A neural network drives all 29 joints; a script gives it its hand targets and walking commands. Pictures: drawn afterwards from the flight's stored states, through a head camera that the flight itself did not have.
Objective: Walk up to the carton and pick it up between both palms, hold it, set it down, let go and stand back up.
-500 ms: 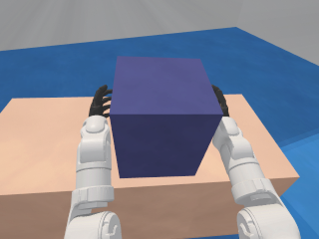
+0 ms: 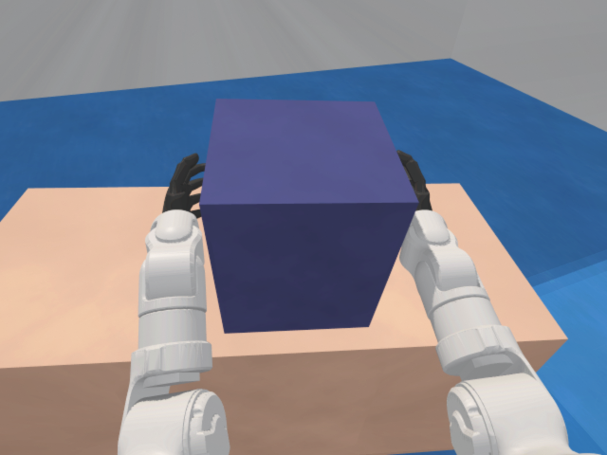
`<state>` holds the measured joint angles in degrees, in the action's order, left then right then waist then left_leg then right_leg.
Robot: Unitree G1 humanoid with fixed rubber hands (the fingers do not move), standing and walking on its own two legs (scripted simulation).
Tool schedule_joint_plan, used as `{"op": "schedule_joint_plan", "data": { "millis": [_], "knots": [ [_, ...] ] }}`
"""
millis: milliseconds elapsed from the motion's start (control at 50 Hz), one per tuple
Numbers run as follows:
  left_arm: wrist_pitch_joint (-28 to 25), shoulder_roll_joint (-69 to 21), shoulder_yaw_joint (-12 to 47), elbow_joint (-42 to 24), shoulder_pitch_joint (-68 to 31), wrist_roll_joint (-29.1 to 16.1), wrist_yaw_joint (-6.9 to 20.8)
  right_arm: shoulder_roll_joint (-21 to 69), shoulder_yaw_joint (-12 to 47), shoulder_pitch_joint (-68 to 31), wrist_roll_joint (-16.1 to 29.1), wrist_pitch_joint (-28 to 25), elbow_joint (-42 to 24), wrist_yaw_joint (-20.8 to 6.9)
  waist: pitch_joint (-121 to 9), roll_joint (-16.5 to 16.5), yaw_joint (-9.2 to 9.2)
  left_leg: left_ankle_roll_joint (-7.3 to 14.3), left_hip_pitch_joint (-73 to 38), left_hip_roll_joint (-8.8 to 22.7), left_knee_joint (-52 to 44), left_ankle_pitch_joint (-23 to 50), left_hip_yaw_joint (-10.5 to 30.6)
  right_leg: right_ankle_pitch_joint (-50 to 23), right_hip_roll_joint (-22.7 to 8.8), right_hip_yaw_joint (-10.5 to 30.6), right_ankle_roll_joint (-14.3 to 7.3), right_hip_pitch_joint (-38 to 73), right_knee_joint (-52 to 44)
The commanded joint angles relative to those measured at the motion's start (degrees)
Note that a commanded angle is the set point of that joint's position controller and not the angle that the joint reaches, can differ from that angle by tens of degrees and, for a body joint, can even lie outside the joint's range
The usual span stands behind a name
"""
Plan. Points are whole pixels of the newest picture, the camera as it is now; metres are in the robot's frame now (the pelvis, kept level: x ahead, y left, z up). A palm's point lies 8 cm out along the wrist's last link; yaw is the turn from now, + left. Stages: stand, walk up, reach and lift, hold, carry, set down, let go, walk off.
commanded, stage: hold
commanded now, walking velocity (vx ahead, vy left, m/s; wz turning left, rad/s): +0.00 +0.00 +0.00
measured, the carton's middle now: (297, 220) +0.39 +0.00 +0.15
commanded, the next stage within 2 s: none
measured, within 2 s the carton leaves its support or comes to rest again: neither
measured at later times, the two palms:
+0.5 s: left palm (173, 210) +0.36 +0.15 +0.20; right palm (417, 201) +0.36 -0.15 +0.20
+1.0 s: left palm (175, 209) +0.36 +0.15 +0.19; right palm (416, 196) +0.36 -0.15 +0.21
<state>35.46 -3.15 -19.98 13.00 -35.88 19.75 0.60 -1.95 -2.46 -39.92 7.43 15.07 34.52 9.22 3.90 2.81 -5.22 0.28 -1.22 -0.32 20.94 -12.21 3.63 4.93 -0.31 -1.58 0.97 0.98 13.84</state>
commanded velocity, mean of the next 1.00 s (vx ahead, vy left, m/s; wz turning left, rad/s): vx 0.00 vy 0.00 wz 0.00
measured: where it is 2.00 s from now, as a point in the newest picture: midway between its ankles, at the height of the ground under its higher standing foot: outside the picture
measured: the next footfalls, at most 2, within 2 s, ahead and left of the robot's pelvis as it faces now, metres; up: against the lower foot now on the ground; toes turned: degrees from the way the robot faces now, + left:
none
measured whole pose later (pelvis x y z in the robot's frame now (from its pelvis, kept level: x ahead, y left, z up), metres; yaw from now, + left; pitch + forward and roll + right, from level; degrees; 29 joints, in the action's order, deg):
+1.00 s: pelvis +0.00 -0.01 +0.00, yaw +0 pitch -10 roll -1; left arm 38.6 -2.1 -20.9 13.2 -37.6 20.0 1.8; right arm -2.4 -2.4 -43.5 9.1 19.6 34.4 10.1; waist 2.1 2.5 -5.3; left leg -0.1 -0.4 -0.2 21.5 -12.0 4.1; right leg 5.4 -0.2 -2.1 0.6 -0.1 15.3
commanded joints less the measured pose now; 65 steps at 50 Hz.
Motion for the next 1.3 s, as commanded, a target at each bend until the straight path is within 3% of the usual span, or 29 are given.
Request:
{"op": "schedule_joint_plan", "data": {
  "millis": [0,40,120,160,240,360,420,440,520,580,600,760,940,1100,1160,1280],
  "knots": [
    [-1.65,-30.33,29.16,-4.99,-35.00,-9.49,9.39,31.01,18.40,-39.54,3.66,-3.94,-17.64,-6.06,-22.36,-5.07,-1.16,-2.79,2.91,-2.42,-3.94,15.85,-4.42,-6.95,3.49,-3.30,-1.04,10.99,0.41],
    [-1.50,-29.61,29.00,-5.12,-34.74,-9.06,9.29,30.63,19.11,-38.67,3.98,-3.38,-16.80,-5.83,-21.60,-5.31,-1.36,-2.79,2.55,-2.60,-3.69,15.80,-4.13,-6.98,3.41,-3.25,-0.78,11.26,0.45],
    [-0.25,-29.17,27.62,-5.04,-33.99,-8.41,9.59,30.82,19.01,-39.38,4.65,-2.56,-17.60,-5.78,-20.76,-4.72,-0.01,-2.09,3.37,-2.52,-4.44,14.72,-4.69,-6.11,3.44,-3.11,-0.73,11.21,0.49],
    [-0.26,-29.27,28.34,-5.30,-34.49,-9.10,9.77,31.15,19.20,-40.03,4.43,-2.24,-18.01,-5.61,-20.86,-3.55,-0.80,-2.14,3.87,-2.50,-4.36,13.66,-4.35,-5.72,3.48,-3.27,-0.73,11.27,0.47],
    [0.33,-29.23,28.43,-6.14,-36.13,-8.83,9.86,31.46,19.02,-39.48,4.67,-1.04,-16.89,-5.58,-19.47,-4.87,-0.65,-2.06,5.26,-2.49,-4.92,11.48,-4.54,-4.17,3.28,-3.02,-0.87,10.94,0.52],
    [1.47,-29.11,27.38,-4.75,-35.95,-8.09,10.18,31.04,18.49,-41.35,5.15,0.07,-16.88,-5.50,-18.40,-4.34,-0.30,-1.86,6.08,-2.50,-5.26,10.23,-4.47,-2.54,3.44,-3.16,-0.94,10.99,0.37],
    [1.39,-29.44,28.04,-5.85,-36.81,-8.78,10.24,32.18,18.10,-40.48,4.98,0.55,-16.77,-5.59,-19.36,-4.71,-1.23,-1.86,6.72,-2.39,-5.54,9.15,-4.50,-2.63,3.35,-3.16,-0.95,10.75,0.61],
    [1.50,-28.58,27.67,-5.38,-37.39,-8.44,10.22,31.97,18.37,-41.25,5.35,0.60,-16.45,-5.64,-18.72,-4.63,-0.41,-1.76,6.70,-2.54,-5.64,9.20,-4.60,-2.32,3.22,-2.90,-0.84,10.64,0.73],
    [2.09,-28.51,25.93,-3.41,-36.19,-7.58,10.83,31.87,17.87,-41.72,4.99,0.96,-16.37,-5.54,-18.82,-4.40,-0.21,-1.34,7.41,-2.54,-5.84,7.31,-4.74,-0.81,2.95,-2.80,-0.82,11.39,0.37],
    [1.13,-29.18,27.52,-4.29,-40.20,-9.42,10.57,33.32,17.85,-44.13,5.02,0.51,-17.31,-5.71,-20.65,-4.27,-0.74,-1.29,8.14,-2.51,-6.10,6.10,-4.65,0.39,2.92,-2.83,-0.72,10.48,0.39],
    [1.00,-29.37,27.09,-3.38,-39.75,-9.08,10.41,33.46,17.88,-44.63,5.02,0.69,-16.75,-5.84,-20.09,-4.09,-0.14,-1.35,8.07,-2.52,-6.10,6.06,-4.53,0.66,3.11,-2.93,-0.85,10.02,0.57],
    [1.24,-29.55,26.68,-2.58,-38.82,-8.49,10.59,32.95,16.96,-42.42,5.13,1.35,-13.75,-5.65,-19.49,-5.89,-0.95,-1.86,7.37,-2.48,-6.02,7.26,-4.31,-0.37,3.05,-2.86,-1.04,9.63,0.48],
    [0.64,-29.51,27.47,-4.93,-38.76,-9.35,10.70,34.34,19.18,-43.00,6.36,1.14,-17.40,-5.15,-22.21,-4.16,-0.65,-1.55,6.47,-2.79,-4.87,10.47,-4.37,-2.96,3.23,-2.84,-0.51,11.67,1.08],
    [1.34,-27.91,26.81,-5.92,-36.90,-8.12,10.95,33.50,20.16,-40.62,6.61,2.13,-17.39,-4.65,-20.32,-4.65,-0.15,-1.48,5.66,-2.92,-5.04,12.19,-4.71,-4.46,3.13,-2.71,-0.22,12.11,1.13],
    [1.60,-28.83,29.32,-8.83,-37.23,-9.31,10.91,32.64,20.24,-39.22,7.33,2.14,-18.78,-4.54,-21.16,-6.21,-1.65,-2.75,4.07,-2.88,-3.84,16.24,-4.26,-7.31,3.57,-2.78,-0.74,12.23,1.66],
    [1.91,-27.41,27.95,-8.68,-35.47,-8.13,11.10,32.29,21.30,-39.79,7.27,2.47,-20.70,-4.38,-19.56,-3.74,-0.73,-1.94,5.64,-2.97,-4.07,14.36,-4.44,-6.38,3.60,-3.05,-0.24,12.66,1.42]
  ]
}}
